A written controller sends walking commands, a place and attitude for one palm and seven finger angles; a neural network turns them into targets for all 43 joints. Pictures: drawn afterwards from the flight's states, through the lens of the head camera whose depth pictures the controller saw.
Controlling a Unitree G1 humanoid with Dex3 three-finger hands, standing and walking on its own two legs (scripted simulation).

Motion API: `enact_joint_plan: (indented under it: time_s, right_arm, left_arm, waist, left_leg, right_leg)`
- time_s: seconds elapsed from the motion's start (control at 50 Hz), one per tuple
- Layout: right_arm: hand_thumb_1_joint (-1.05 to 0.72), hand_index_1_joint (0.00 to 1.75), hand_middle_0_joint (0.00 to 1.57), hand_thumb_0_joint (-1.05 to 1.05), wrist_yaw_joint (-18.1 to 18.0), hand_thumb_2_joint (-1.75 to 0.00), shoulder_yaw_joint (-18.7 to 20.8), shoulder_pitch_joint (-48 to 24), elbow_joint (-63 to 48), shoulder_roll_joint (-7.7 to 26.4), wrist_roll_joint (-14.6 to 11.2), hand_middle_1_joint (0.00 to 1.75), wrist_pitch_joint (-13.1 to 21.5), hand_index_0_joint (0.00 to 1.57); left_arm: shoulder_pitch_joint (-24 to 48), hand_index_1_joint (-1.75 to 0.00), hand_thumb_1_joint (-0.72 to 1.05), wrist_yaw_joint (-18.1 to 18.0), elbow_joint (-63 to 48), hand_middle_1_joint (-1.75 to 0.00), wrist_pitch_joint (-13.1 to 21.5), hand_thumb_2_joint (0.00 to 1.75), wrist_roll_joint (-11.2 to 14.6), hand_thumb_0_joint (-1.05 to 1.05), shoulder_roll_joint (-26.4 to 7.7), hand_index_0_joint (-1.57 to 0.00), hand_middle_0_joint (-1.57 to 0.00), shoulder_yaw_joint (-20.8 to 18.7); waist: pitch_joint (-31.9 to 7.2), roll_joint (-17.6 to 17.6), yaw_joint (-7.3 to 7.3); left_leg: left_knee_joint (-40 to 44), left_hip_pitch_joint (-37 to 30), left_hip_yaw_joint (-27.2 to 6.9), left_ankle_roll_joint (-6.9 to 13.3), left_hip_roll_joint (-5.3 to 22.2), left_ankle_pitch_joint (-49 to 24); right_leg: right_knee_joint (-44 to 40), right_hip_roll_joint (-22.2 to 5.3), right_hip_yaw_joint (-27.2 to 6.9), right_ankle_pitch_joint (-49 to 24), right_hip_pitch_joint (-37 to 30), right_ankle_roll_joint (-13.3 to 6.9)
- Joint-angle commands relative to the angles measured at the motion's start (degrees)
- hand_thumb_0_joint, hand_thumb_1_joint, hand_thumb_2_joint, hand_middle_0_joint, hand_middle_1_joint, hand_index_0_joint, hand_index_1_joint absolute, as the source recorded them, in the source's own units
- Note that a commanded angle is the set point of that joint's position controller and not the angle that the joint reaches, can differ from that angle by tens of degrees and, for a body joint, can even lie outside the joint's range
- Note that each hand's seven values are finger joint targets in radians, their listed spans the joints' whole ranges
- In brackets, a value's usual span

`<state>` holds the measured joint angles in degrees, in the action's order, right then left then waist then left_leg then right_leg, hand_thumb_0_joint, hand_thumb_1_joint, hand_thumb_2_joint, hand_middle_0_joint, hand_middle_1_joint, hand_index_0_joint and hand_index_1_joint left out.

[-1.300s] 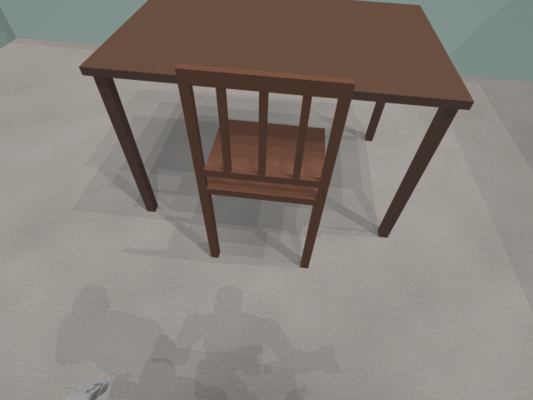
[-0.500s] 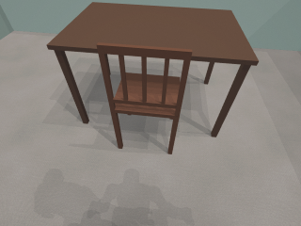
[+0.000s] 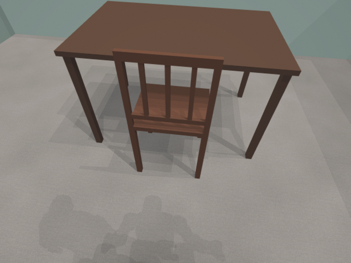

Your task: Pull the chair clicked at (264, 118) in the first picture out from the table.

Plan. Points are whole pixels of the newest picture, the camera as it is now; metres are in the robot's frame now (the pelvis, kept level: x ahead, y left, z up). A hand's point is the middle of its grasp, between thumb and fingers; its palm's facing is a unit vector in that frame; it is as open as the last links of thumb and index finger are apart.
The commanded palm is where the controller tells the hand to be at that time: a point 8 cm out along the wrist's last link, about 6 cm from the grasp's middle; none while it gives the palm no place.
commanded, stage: look at it before walking up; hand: left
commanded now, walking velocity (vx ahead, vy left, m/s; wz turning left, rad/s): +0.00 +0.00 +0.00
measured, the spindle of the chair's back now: (167, 93) +0.80 +0.08 -0.10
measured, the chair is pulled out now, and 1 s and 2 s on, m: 0.00 0.00 0.00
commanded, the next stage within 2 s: take the last steps up to it in 0.34 s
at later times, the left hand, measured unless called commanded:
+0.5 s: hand out of the picture +0.07 +0.25 -0.16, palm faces -0.01 -0.94 -0.33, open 7.4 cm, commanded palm none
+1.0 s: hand out of the picture +0.01 +0.11 -0.17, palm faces +0.04 -0.98 -0.18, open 7.4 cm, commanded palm none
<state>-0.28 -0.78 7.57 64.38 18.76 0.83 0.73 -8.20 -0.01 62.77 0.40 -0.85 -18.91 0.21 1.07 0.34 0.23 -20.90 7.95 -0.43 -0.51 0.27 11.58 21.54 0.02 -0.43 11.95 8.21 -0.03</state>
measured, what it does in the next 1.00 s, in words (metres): walks ahead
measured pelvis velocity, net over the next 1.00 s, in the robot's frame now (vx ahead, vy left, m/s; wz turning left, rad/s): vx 0.11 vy -0.05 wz -0.05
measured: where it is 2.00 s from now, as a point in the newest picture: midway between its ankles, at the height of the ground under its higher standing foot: (188, 247)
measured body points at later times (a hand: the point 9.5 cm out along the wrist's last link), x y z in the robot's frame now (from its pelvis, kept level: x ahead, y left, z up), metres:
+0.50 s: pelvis +0.00 +0.00 +0.00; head +0.00 +0.00 +0.45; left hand +0.07 +0.30 -0.13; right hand +0.08 -0.29 -0.13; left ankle +0.00 +0.13 -0.75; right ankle +0.00 -0.12 -0.75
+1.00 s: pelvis +0.11 -0.05 -0.01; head +0.13 -0.06 +0.44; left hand +0.01 +0.16 -0.15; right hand +0.11 -0.28 -0.17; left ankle +0.11 +0.08 -0.67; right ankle +0.01 -0.11 -0.75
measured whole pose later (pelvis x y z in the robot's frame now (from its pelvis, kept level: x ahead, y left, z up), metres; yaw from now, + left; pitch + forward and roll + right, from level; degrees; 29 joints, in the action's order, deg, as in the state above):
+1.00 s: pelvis +0.11 -0.05 -0.01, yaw -3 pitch +0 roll +1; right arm -0.2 2.2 15.0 65.1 10.2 1.6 0.2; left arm -27.9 -1.2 66.3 3.8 -1.6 -6.2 -0.9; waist 1.5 -0.4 -1.7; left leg -63.4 29.4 5.3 -0.5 4.4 21.3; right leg 21.3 2.9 2.0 20.4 1.3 -4.5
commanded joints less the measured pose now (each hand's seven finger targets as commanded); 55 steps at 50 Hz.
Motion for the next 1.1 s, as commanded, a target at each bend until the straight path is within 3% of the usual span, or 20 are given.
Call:
enact_joint_plan:
  time_s: [0.0, 0.44, 0.48, 0.54, 0.58, 0.62, 0.68, 0.72, 0.74, 0.76, 0.78, 0.8, 0.82, 0.84, 0.88, 0.94, 0.98, 1.06, 1.08]
  right_arm:
    - [-0.90, 0.30, 0.20, 0.00, -0.76, -0.90, 2.42, -2.37, -3.81, 11.85, -0.33, 0.30, 1.37, 0.20]
    - [-0.90, 0.30, 0.20, 0.00, -0.81, -0.90, 2.29, -2.78, -3.88, 12.06, -0.37, 0.30, 1.40, 0.20]
    - [-0.90, 0.30, 0.20, 0.00, -0.58, -0.90, 0.71, 1.25, -2.06, 4.40, 0.04, 0.30, 0.45, 0.20]
    - [-0.90, 0.30, 0.20, 0.00, -0.27, -0.90, 1.32, 3.09, -1.58, 5.42, 0.60, 0.30, -0.21, 0.20]
    - [-0.90, 0.30, 0.20, 0.00, -0.23, -0.90, 1.94, 4.32, -1.74, 6.05, 0.71, 0.30, -0.28, 0.20]
    - [-0.90, 0.30, 0.20, 0.00, -0.39, -0.90, 2.62, 5.74, -2.05, 6.84, 0.78, 0.30, -0.08, 0.20]
    - [-0.90, 0.30, 0.20, 0.00, -0.86, -0.90, 3.75, 9.15, -2.22, 7.23, 0.61, 0.30, 0.63, 0.20]
    - [-0.90, 0.30, 0.20, 0.00, -1.11, -0.90, 4.04, 10.35, -2.19, 5.86, 0.66, 0.30, 1.16, 0.20]
    - [-0.90, 0.30, 0.20, 0.00, -1.18, -0.90, 3.90, 9.49, -2.30, 4.91, 0.56, 0.30, 1.30, 0.20]
    - [-0.90, 0.30, 0.20, 0.00, -1.13, -0.90, 3.67, 8.65, -2.67, 2.75, 0.38, 0.30, 1.51, 0.20]
    - [-0.90, 0.30, 0.20, 0.00, -0.98, -0.90, 2.98, 6.53, -4.47, -0.87, -0.03, 0.30, 1.93, 0.20]
    - [-0.90, 0.30, 0.20, 0.00, -0.65, -0.90, 2.72, 1.67, -6.92, -2.22, 0.05, 0.30, 2.52, 0.20]
    - [-0.90, 0.30, 0.20, 0.00, -0.78, -0.90, 3.19, 0.26, -6.98, -1.32, 0.40, 0.30, 2.72, 0.20]
    - [-0.90, 0.30, 0.20, 0.00, -0.81, -0.90, 3.44, 1.34, -6.38, -2.08, 0.25, 0.30, 2.87, 0.20]
    - [-0.90, 0.30, 0.20, 0.00, -0.29, -0.90, 3.57, 0.83, -5.64, -4.16, 0.28, 0.30, 2.63, 0.20]
    - [-0.90, 0.30, 0.20, 0.00, 0.35, -0.90, 3.76, 1.13, -5.86, -6.45, 0.46, 0.30, 1.66, 0.20]
    - [-0.90, 0.30, 0.20, 0.00, 0.79, -0.90, 3.88, 0.16, -6.31, -7.34, 0.25, 0.30, 1.45, 0.20]
    - [-0.90, 0.30, 0.20, 0.00, 1.09, -0.90, 3.66, -3.54, -8.12, -8.17, 0.02, 0.30, 2.02, 0.20]
    - [-0.90, 0.30, 0.20, 0.00, 1.11, -0.90, 3.65, -3.28, -8.12, -8.51, -0.03, 0.30, 2.27, 0.20]
  left_arm:
    - [2.25, -0.30, 0.90, -0.68, -3.91, -0.30, 1.33, 0.90, 0.24, 0.00, -11.90, -0.20, -0.20, -2.51]
    - [2.09, -0.30, 0.90, -0.63, -3.75, -0.30, 1.20, 0.90, 0.17, 0.00, -11.84, -0.20, -0.20, -2.53]
    - [-2.26, -0.30, 0.90, -0.87, -1.62, -0.30, 0.16, 0.90, 0.22, 0.00, -4.39, -0.20, -0.20, -1.06]
    - [-4.07, -0.30, 0.90, -0.09, -1.34, -0.30, -0.73, 0.90, -0.25, 0.00, -4.65, -0.20, -0.20, -1.36]
    - [-4.96, -0.30, 0.90, 0.44, -1.75, -0.30, -0.82, 0.90, -0.45, 0.00, -4.42, -0.20, -0.20, -1.74]
    - [-5.84, -0.30, 0.90, 0.84, -2.42, -0.30, -0.55, 0.90, -0.60, 0.00, -2.81, -0.20, -0.20, -1.91]
    - [-6.41, -0.30, 0.90, 1.29, -3.37, -0.30, -0.02, 0.90, -0.53, 0.00, -0.13, -0.20, -0.20, -2.05]
    - [-7.83, -0.30, 0.90, 1.50, -3.72, -0.30, 0.61, 0.90, -0.47, 0.00, 1.16, -0.20, -0.20, -2.47]
    - [-11.16, -0.30, 0.90, 1.48, -2.61, -0.30, 0.99, 0.90, -0.41, 0.00, 1.63, -0.20, -0.20, -2.62]
    - [-15.86, -0.30, 0.90, 1.19, -1.02, -0.30, 1.54, 0.90, -0.47, 0.00, 0.90, -0.20, -0.20, -3.17]
    - [-22.20, -0.30, 0.90, 0.45, 1.01, -0.30, 2.20, 0.90, -0.59, 0.00, -3.05, -0.20, -0.20, -4.29]
    - [-28.76, -0.30, 0.90, -0.40, 3.20, -0.30, 2.73, 0.90, -0.22, 0.00, -5.51, -0.20, -0.20, -4.89]
    - [-30.76, -0.30, 0.90, -1.05, 4.34, -0.30, 3.22, 0.90, -0.12, 0.00, -3.74, -0.20, -0.20, -4.47]
    - [-29.12, -0.30, 0.90, -1.41, 4.18, -0.30, 3.39, 0.90, -0.26, 0.00, -1.01, -0.20, -0.20, -3.93]
    - [-26.78, -0.30, 0.90, -1.75, 3.19, -0.30, 3.42, 0.90, -0.33, 0.00, 1.08, -0.20, -0.20, -3.59]
    - [-25.46, -0.30, 0.90, -1.91, 2.93, -0.30, 3.98, 0.90, -0.62, 0.00, 4.01, -0.20, -0.20, -2.67]
    - [-25.08, -0.30, 0.90, -2.15, 3.24, -0.30, 4.22, 0.90, -0.78, 0.00, 4.77, -0.20, -0.20, -2.57]
    - [-26.70, -0.30, 0.90, -2.58, 4.49, -0.30, 4.31, 0.90, -0.72, 0.00, 5.88, -0.20, -0.20, -2.47]
    - [-26.49, -0.30, 0.90, -2.63, 4.61, -0.30, 4.34, 0.90, -0.79, 0.00, 5.40, -0.20, -0.20, -2.56]
  waist:
    - [-3.37, -0.51, -0.19]
    - [-2.55, -0.53, -0.39]
    - [-3.98, 0.46, -0.22]
    - [2.42, 0.01, -0.23]
    - [5.08, -2.67, 0.00]
    - [8.05, -5.54, 0.38]
    - [8.96, -8.80, 0.95]
    - [7.61, -9.75, 0.57]
    - [6.08, -8.65, -1.18]
    - [3.52, -4.06, -3.22]
    - [2.11, 10.52, -5.51]
    - [2.66, 16.70, -7.90]
    - [3.70, 13.59, -7.59]
    - [4.23, 8.40, -5.84]
    - [3.88, -0.21, -4.43]
    - [5.66, 3.40, -1.86]
    - [6.44, 5.24, -1.17]
    - [6.76, 6.01, -1.68]
    - [6.35, 6.51, -1.18]
  left_leg:
    - [3.11, -0.72, -5.42, 1.87, 6.39, -8.78]
    - [4.30, -1.22, -5.89, 1.79, 6.36, -9.41]
    - [3.01, -2.07, -4.36, 0.94, 6.16, -3.07]
    - [4.08, 2.65, -5.35, 1.84, 6.14, 15.62]
    - [5.86, 4.70, -7.61, 3.19, 7.71, 23.04]
    - [8.09, 5.42, -11.70, 5.31, 10.83, 26.64]
    - [9.06, 1.87, -15.95, 8.99, 15.68, 21.34]
    - [5.72, 1.42, -12.65, 8.86, 15.44, 11.98]
    - [0.78, 4.10, -8.74, 7.26, 13.50, 7.20]
    - [-7.66, 10.52, -3.69, 4.93, 9.98, 5.30]
    - [-21.74, 21.87, 4.46, 1.98, 3.52, 9.06]
    - [-34.23, 31.13, 6.68, 1.11, 1.08, 21.95]
    - [-41.51, 33.45, 2.16, 1.42, 2.89, 20.87]
    - [-45.04, 34.67, 1.76, 1.39, 4.26, 17.79]
    - [-45.95, 34.62, 3.42, 0.85, 5.84, 14.00]
    - [-43.38, 32.28, 5.63, -0.09, 5.49, 7.48]
    - [-39.01, 30.83, 6.57, 0.05, 5.16, 4.36]
    - [-27.28, 26.84, 8.35, 1.45, 3.49, 1.74]
    - [-24.18, 23.32, 8.85, 2.08, 2.67, 1.56]
  right_leg:
    - [-3.34, -6.87, -5.62, -8.46, -0.59, -1.57]
    - [-4.42, -6.83, -5.06, -8.21, -1.23, -1.21]
    - [-3.65, -6.12, -4.18, -0.81, -1.27, -0.21]
    - [-2.25, -4.35, -4.48, 15.10, 4.56, -1.05]
    - [1.22, -2.63, -3.16, 17.81, 7.46, -1.54]
    - [7.47, -0.60, -0.76, 15.74, 11.33, -1.57]
    - [14.81, 0.09, 2.41, 12.31, 16.15, -1.39]
    - [12.08, -0.88, 2.92, 11.99, 13.91, -1.41]
    - [6.92, -0.74, 3.30, 8.03, 7.46, -1.74]
    - [2.61, -2.73, -0.82, 5.48, -2.54, -3.16]
    - [-3.34, -11.38, -14.58, 1.64, -12.54, -6.63]
    - [-7.35, -20.09, -26.49, -10.22, -16.57, -11.02]
    - [-5.53, -19.87, -25.64, -23.62, -16.52, -11.96]
    - [-4.36, -19.12, -21.65, -29.86, -16.81, -13.52]
    - [-4.01, -16.63, -15.99, -27.75, -16.04, -13.31]
    - [-7.24, -12.98, -9.82, -27.75, -9.24, -11.32]
    - [-8.95, -11.82, -8.11, -27.25, -7.10, -11.09]
    - [-8.18, -10.23, -6.44, -34.15, -8.41, -9.77]
    - [-6.87, -10.22, -5.87, -38.07, -7.54, -9.41]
